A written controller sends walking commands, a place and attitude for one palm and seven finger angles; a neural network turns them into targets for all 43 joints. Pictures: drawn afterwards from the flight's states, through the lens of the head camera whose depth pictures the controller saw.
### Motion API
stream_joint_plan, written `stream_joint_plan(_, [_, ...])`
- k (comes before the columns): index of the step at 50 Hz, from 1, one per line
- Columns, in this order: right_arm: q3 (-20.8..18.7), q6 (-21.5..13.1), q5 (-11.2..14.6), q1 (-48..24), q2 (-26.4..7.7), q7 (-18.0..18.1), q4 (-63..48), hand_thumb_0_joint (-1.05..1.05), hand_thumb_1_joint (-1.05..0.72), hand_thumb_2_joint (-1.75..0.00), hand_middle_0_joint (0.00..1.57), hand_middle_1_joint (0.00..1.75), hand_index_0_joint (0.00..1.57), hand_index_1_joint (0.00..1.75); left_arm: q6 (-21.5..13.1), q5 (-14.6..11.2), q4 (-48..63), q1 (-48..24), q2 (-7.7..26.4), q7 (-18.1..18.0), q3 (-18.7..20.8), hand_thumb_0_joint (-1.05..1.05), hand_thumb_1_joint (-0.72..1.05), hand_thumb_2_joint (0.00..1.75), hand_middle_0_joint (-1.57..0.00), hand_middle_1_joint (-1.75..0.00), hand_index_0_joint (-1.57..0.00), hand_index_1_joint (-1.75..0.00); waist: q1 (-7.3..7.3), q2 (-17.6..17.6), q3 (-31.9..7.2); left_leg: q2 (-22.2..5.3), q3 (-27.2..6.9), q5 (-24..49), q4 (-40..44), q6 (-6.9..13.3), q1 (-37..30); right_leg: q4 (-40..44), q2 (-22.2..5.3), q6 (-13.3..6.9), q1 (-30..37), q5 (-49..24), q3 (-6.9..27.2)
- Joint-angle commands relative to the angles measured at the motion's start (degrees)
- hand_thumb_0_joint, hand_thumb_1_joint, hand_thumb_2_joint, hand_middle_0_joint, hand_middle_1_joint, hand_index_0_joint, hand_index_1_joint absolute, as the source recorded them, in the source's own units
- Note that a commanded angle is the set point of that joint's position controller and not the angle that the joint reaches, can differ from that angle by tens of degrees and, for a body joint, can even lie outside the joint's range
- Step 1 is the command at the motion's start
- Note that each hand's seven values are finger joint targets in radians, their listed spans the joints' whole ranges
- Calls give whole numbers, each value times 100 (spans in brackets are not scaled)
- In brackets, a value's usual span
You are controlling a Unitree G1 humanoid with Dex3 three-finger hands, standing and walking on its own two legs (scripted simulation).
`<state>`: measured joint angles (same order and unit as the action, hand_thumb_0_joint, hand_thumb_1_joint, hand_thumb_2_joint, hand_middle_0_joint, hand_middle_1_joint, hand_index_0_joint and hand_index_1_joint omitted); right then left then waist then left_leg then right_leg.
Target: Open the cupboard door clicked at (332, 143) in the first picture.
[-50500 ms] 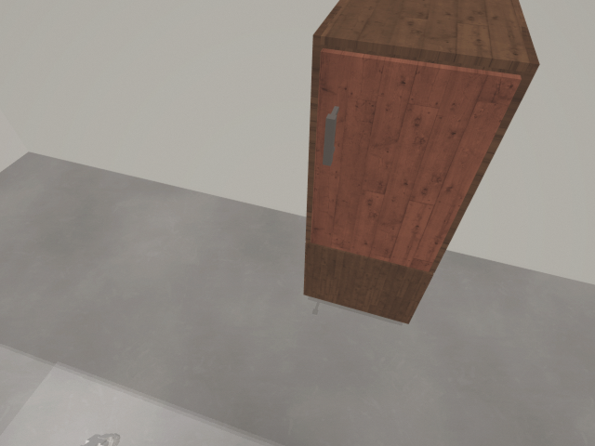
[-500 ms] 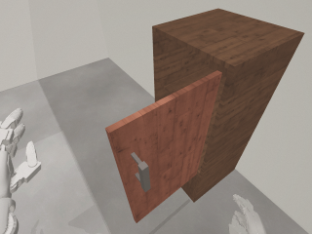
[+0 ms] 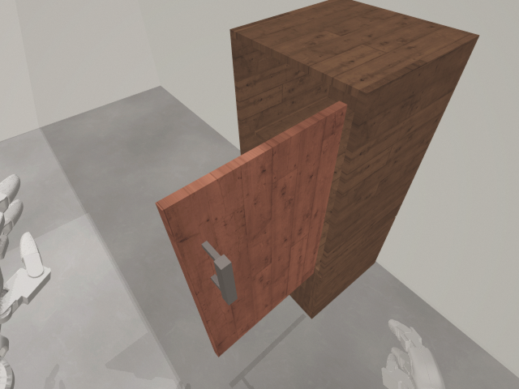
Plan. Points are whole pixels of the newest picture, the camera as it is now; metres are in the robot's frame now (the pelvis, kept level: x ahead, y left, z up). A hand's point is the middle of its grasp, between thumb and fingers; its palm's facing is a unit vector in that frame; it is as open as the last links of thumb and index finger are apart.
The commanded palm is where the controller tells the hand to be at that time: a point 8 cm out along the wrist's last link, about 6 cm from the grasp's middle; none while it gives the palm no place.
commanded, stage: step back with the hand held close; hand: left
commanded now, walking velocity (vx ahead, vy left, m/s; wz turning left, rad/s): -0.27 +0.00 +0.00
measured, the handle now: (219, 273) +0.30 +0.10 +0.01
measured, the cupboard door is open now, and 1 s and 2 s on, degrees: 92 92 92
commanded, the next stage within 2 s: stop stepping back and stand still in 1.40 s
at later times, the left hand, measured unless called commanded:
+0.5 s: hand (2, 335) +0.13 +0.27 +0.16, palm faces +0.48 -0.74 -0.46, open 7.5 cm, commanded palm +0.07 +0.31 +0.18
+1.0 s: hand out of the picture +0.10 +0.27 +0.16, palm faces +0.46 -0.74 -0.49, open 7.5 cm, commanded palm +0.02 +0.32 +0.18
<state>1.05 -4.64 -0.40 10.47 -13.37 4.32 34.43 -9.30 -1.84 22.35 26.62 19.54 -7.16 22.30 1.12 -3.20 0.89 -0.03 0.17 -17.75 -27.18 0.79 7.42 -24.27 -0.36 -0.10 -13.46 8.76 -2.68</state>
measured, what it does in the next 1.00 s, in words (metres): shifts its weight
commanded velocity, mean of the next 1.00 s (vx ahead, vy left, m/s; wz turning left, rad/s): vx -0.32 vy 0.00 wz -0.01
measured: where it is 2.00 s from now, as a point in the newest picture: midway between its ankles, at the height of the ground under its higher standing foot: outside the picture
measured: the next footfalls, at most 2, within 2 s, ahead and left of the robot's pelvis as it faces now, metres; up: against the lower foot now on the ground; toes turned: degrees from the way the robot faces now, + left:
right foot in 1.20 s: -0.18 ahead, -0.12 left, +0.00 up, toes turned +0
left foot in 1.46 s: -0.15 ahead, +0.07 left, +0.00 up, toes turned +0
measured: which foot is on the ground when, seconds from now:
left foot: down 0.00-1.00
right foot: down 0.00-0.96, up 0.98-1.00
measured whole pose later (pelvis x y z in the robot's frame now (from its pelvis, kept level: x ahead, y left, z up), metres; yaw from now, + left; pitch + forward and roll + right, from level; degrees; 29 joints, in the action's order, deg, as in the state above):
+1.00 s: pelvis -0.11 +0.01 -0.03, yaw +3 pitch +0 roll -1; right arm -1.4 -4.3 -0.5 11.2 -12.3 4.4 33.1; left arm -15.0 0.6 33.0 29.6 23.5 -9.5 27.1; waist -2.3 0.6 3.9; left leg 0.6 0.7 -13.6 -41.3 3.1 26.8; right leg -43.2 1.1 1.8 -31.0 12.4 1.7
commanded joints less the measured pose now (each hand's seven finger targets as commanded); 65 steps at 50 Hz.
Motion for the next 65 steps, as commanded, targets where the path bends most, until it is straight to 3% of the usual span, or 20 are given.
stream_joint_plan(1, [-324, -155, 8, -506, -644, 68, -1021, 0, -90, -90, 20, 30, 20, 30, -414, -10, 1388, 159, 1287, -141, 852, 0, 90, 90, -20, -30, -20, -30, -12, 65, -854, -337, -243, 1883, 516, -14, 948, -215, -415, -62, 1142, -1720, 413])
stream_joint_plan(6, [-392, -51, 52, -479, -616, 99, -1149, 0, -90, -90, 20, 30, 20, 30, -441, 1, 1626, 347, 1420, -216, 1024, 0, 90, 90, -20, -30, -20, -30, -35, 122, -1018, -363, -268, 1705, 389, -2, 1309, -512, -490, -64, 1191, -1977, 525])
stream_joint_plan(17, [-418, -195, 84, -344, -727, 149, -1219, 0, -90, -90, 20, 30, 20, 30, -616, 212, 1644, -42, 1315, -329, 984, 0, 90, 90, -20, -30, -20, -30, -91, -44, -263, -566, -630, -1663, 746, 449, 3430, -912, -321, 59, 1241, 140, 763])
stream_joint_plan(24, [-407, -305, 62, -205, -721, 116, -1199, 0, -90, -90, 20, 30, 20, 30, -709, 258, 1844, -335, 1330, -349, 1003, 0, 90, 90, -20, -30, -20, -30, -142, 167, -196, -410, -639, -2127, 296, 419, 3391, -602, -428, -29, 549, 1229, 1024])
stream_joint_plan(35, [-454, -439, 55, -220, -710, 85, -1136, 0, -90, -90, 20, 30, 20, 30, -874, 306, 1798, -120, 1343, -344, 1273, 0, 90, 90, -20, -30, -20, -30, -113, -228, -267, -757, -909, -2272, 672, 567, 4409, -1758, -89, 55, 1399, -106, 927])
stream_joint_plan(38, [-488, -439, 48, -156, -691, 52, -1086, 0, -90, -90, 20, 30, 20, 30, -884, 279, 1814, -241, 1320, -303, 1216, 0, 90, 90, -20, -30, -20, -30, -154, 335, -328, -487, -642, -2135, 54, 456, 4076, -1330, -375, -68, 959, -143, 1419])
stream_joint_plan(41, [-478, -365, 32, -178, -608, -10, -1002, 0, -90, -90, 20, 30, 20, 30, -841, 191, 1954, -260, 1413, -314, 1174, 0, 90, 90, -20, -30, -20, -30, -179, 967, -492, -121, -414, -1664, -934, 215, 2863, -57, -997, -360, -241, 895, 2058])
stream_joint_plan(43, [-447, -254, 42, -150, -546, -56, -911, 0, -90, -90, 20, 30, 20, 30, -808, 114, 2054, -85, 1488, -363, 1180, 0, 90, 90, -20, -30, -20, -30, -234, 1094, -685, -8, -262, -1106, -1223, 100, 1839, 327, -1170, -424, -1016, 1297, 1820])
stream_joint_plan(44, [-451, -218, 41, -181, -556, -56, -902, 0, -90, -90, 20, 30, 20, 30, -819, 96, 2160, 1, 1540, -383, 1236, 0, 90, 90, -20, -30, -20, -30, -242, 981, -730, -38, -311, -1141, -1038, 120, 1648, 277, -1067, -358, -1169, 1398, 1600])
stream_joint_plan(46, [-471, -190, 37, -236, -645, 9, -992, 0, -90, -90, 20, 30, 20, 30, -855, 95, 2216, 290, 1517, -422, 1340, 0, 90, 90, -20, -30, -20, -30, -240, 7, -644, -451, -857, -1642, 111, 323, 2324, -527, -512, -110, -685, 1331, 1071])
stream_joint_plan(48, [-520, -299, 0, -413, -714, 80, -1070, 0, -90, -90, 20, 30, 20, 30, -925, 214, 2329, 316, 1417, -441, 1524, 0, 90, 90, -20, -30, -20, -30, -144, -1395, -687, -1708, -2020, -2370, 1666, 889, 4255, -3154, 409, 215, 1056, 472, 376])
stream_joint_plan(50, [-624, -451, -8, -336, -558, 77, -954, 0, -90, -90, 20, 30, 20, 30, -894, 167, 2195, 256, 1463, -407, 1489, 0, 90, 90, -20, -30, -20, -30, -185, -863, -746, -2017, -2026, -1135, 1547, 1012, 3604, -4230, 583, 191, 380, 1445, 612])
stream_joint_plan(54, [-553, -731, -90, -153, -479, -81, -498, 0, -90, -90, 20, 30, 20, 30, -901, 13, 2003, 413, 1038, -355, 879, 0, 90, 90, -20, -30, -20, -30, -146, -787, -894, -1623, -1406, 2268, 656, 784, 553, -2157, 308, 117, -1154, 2104, 356])
stream_joint_plan(57, [-460, -787, -155, -257, -548, -127, -269, 0, -90, -90, 20, 30, 20, 30, -822, 20, 1987, -66, 1004, -275, 565, 0, 90, 90, -20, -30, -20, -30, -126, -1045, -1116, -1589, -1204, 3908, 367, 623, -346, -632, 278, 124, -814, 1323, 354])
stream_joint_plan(60, [-454, -653, -163, -390, -564, -95, -345, 0, -90, -90, 20, 30, 20, 30, -825, 37, 2047, -188, 1321, -178, 771, 0, 90, 90, -20, -30, -20, -30, -68, -612, -1303, -1230, -640, 3784, -23, 291, -431, 486, 166, 88, -256, -282, 342])
stream_joint_plan(61, [-455, -590, -116, -499, -543, -86, -495, 0, -90, -90, 20, 30, 20, 30, -834, -19, 2113, -166, 1507, -156, 961, 0, 90, 90, -20, -30, -20, -30, -39, -185, -1391, -985, -307, 3209, -209, 119, -213, 493, -29, 78, 33, -1370, 418])
stream_joint_plan(62, [-426, -427, -45, -542, -375, -83, -657, 0, -90, -90, 20, 30, 20, 30, -844, -23, 2114, -4, 1720, -159, 1109, 0, 90, 90, -20, -30, -20, -30, -70, 732, -1585, -594, 251, 2434, -811, -75, 13, 463, -660, 11, 127, -3172, 959])
stream_joint_plan(63, [-439, -361, 73, -667, -341, -69, -850, 0, -90, -90, 20, 30, 20, 30, -785, -31, 1986, 144, 1738, -150, 1159, 0, 90, 90, -20, -30, -20, -30, -29, 1733, -1427, -21, 510, 399, -1532, -187, 947, 339, -1130, 188, 395, -5068, 1159])
stream_joint_plan(64, [-421, -307, 143, -802, -346, -63, -942, 0, -90, -90, 20, 30, 20, 30, -731, -25, 1867, 510, 1859, -153, 1382, 0, 90, 90, -20, -30, -20, -30, 65, 1906, -1334, 176, 162, -654, -2223, -152, 1844, 156, -1438, 216, 651, -5758, 1230])
stream_joint_plan(65, [-346, -253, 105, -1006, -220, -42, -1002, 0, -90, -90, 20, 30, 20, 30, -677, -14, 1750, 909, 1880, -128, 1491, 0, 90, 90, -20, -30, -20, -30, 109, 1478, -1329, 113, -103, -810, -2444, -144, 2322, -38, -1652, -105, 807, -5892, 1419])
